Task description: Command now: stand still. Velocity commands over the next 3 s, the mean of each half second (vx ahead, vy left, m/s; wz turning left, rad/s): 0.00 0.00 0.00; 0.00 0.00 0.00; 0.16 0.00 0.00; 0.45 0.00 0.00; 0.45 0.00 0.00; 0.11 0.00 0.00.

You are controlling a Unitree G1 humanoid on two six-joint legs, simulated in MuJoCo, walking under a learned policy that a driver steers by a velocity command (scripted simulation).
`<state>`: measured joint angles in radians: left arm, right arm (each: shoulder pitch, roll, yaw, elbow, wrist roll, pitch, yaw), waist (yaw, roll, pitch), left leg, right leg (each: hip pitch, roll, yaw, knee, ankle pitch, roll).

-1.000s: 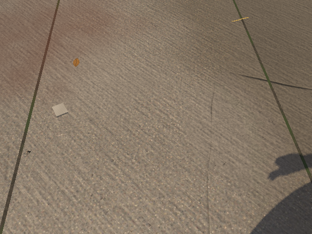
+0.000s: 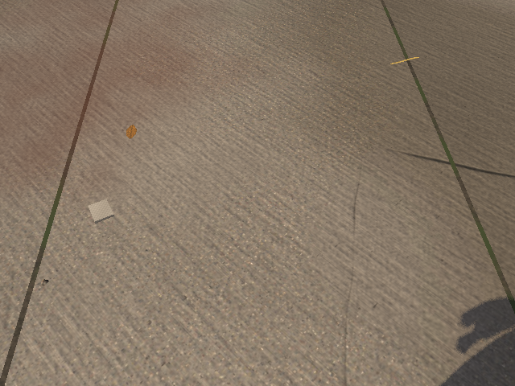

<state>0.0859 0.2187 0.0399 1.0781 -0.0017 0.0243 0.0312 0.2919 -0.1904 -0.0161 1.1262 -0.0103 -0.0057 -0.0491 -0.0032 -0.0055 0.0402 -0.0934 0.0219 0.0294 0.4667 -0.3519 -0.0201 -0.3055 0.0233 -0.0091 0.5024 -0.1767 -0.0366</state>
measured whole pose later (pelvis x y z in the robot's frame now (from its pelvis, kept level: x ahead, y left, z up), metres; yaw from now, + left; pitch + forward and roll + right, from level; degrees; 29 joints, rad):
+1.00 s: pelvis +0.01 +0.01 +0.00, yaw +0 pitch -1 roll +0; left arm 0.14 0.19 0.04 1.11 -0.01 0.02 0.04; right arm 0.38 -0.15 -0.02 1.11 0.00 -0.02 -0.05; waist 0.00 0.00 0.04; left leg -0.09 0.02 0.04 0.47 -0.37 -0.01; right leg -0.31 0.02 0.00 0.51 -0.19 -0.02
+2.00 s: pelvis +0.35 +0.04 -0.02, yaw +0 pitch +1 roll +0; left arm 0.40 0.23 0.03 1.07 -0.03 -0.09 0.00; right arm 0.05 -0.23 -0.06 0.86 0.01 -0.11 0.04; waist 0.03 -0.01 0.06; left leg -0.50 -0.01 0.07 0.61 -0.15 0.07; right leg -0.18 -0.02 0.05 1.09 -0.46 -0.03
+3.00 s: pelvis +0.74 +0.01 +0.00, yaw +0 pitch +0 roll -1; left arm 0.16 0.21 0.03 1.02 0.01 -0.02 0.02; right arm 0.22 -0.21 -0.05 1.03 -0.01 -0.02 -0.04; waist 0.01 -0.01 0.01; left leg -0.26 0.04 -0.01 0.52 -0.26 -0.03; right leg -0.27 0.01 -0.07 0.46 -0.20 -0.03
